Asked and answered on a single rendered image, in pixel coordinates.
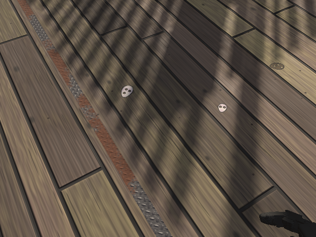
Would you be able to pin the robot right hand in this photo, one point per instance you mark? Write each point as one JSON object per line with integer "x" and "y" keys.
{"x": 290, "y": 221}

